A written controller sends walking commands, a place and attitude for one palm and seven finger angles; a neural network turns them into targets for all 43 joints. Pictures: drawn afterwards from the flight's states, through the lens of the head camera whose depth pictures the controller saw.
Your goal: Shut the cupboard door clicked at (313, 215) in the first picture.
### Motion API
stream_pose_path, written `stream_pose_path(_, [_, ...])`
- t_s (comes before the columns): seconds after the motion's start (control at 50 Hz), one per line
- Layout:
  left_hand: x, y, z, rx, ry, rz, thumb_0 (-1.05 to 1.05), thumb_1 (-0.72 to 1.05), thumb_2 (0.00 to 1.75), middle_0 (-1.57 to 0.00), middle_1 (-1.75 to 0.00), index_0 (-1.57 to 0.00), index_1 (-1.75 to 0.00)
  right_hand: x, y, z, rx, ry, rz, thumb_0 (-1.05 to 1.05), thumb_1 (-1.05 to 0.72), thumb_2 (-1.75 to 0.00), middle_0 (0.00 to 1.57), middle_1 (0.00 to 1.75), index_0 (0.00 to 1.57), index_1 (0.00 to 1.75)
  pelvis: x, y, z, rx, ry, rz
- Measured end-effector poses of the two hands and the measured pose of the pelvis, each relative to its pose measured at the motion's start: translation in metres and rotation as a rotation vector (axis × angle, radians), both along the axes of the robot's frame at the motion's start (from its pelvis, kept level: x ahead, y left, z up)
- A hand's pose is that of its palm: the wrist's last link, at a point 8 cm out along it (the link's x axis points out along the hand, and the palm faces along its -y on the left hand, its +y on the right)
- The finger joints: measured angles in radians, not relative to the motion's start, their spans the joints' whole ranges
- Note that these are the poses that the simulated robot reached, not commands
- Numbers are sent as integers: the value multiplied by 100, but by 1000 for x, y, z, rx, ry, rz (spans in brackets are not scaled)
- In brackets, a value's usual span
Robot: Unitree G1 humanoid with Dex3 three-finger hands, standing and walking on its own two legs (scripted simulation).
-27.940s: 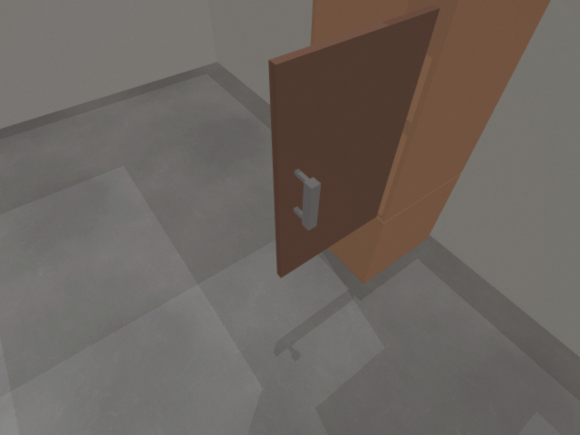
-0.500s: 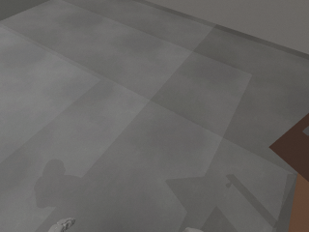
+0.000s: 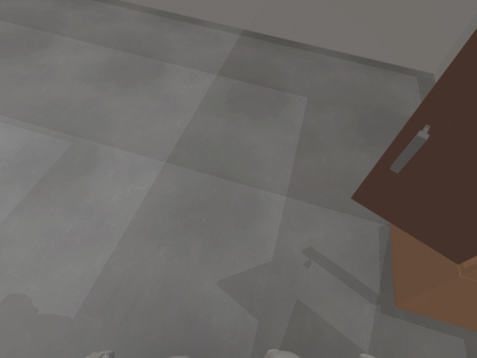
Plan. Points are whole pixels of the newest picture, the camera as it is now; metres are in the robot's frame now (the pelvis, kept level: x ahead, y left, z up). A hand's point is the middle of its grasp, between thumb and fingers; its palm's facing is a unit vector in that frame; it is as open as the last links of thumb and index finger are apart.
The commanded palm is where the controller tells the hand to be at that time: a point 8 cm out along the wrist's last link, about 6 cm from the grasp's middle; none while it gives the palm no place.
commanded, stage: turn to face it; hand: left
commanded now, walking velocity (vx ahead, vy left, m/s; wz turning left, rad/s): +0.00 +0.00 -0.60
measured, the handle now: (410, 148) +0.62 -0.40 -0.03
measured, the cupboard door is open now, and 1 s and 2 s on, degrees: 68 68 68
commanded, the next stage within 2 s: take the last steps up to it in 0.90 s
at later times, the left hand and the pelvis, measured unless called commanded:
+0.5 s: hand (170, 339) +0.17 +0.13 -0.14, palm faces -0.29 -0.92 -0.27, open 7.3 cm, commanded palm none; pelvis +0.01 -0.04 +0.00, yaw -17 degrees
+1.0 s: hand (181, 313) +0.21 +0.12 -0.15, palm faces -0.46 -0.86 -0.22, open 7.3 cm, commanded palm none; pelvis +0.03 -0.02 +0.01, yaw -29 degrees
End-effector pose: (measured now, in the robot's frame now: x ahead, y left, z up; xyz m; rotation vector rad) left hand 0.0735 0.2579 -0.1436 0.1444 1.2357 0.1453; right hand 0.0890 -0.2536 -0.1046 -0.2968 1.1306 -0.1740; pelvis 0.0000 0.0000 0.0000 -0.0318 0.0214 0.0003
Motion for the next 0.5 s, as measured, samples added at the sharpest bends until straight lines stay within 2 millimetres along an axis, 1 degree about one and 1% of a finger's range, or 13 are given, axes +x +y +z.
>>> stream_pose_path(0.1, [23,4,11,-3,-7,-55,0,91,90,-20,-30,-20,-30,-29,4,7,4,46,-70,0,-91,-90,20,30,20,30,3,3,11,-17,-8,-62])
stream_pose_path(0.18, [45,-4,18,7,-13,-115,0,91,90,-20,-30,-20,-30,-55,-1,3,22,78,-149,0,-91,-90,20,30,20,30,5,0,13,-19,-7,-116])
stream_pose_path(0.22, [58,-12,20,15,-20,-154,0,91,90,-20,-30,-20,-30,-69,-6,-2,35,94,-191,0,-91,-90,20,30,20,30,6,-4,11,-16,-8,-142])
stream_pose_path(0.28, [78,-31,24,33,-43,-219,0,91,90,-20,-30,-20,-30,-90,-17,-14,61,118,-255,0,-91,-90,20,30,20,30,6,-14,7,-7,-9,-182])
stream_pose_path(0.34, [98,-52,23,61,-94,-282,0,91,90,-20,-30,-20,-30,-109,-34,-34,87,137,-315,0,-91,-90,20,30,20,30,8,-30,-6,23,-9,-220])
stream_pose_path(0.36, [101,-59,24,69,-106,-294,0,91,90,-20,-30,-20,-30,-114,-39,-39,90,148,-332,0,-91,-90,20,30,20,30,7,-32,-9,18,-10,-232])
stream_pose_path(0.38, [103,-65,25,73,-110,-306,0,91,90,-20,-30,-20,-30,-117,-44,-42,89,160,-348,0,-91,-90,20,30,20,30,7,-33,-8,13,-11,-241])
stream_pose_path(0.42, [102,-73,30,80,-105,-323,0,91,90,-20,-30,-20,-30,-118,-50,-41,84,163,-373,1,-91,-90,20,30,20,30,7,-35,-4,20,-13,-263])
stream_pose_path(0.5, [98,-83,34,78,-64,-353,0,91,90,-20,-30,-20,-30,-108,-56,-30,85,108,-398,1,-91,-90,20,30,20,30,9,-37,4,37,-12,-304])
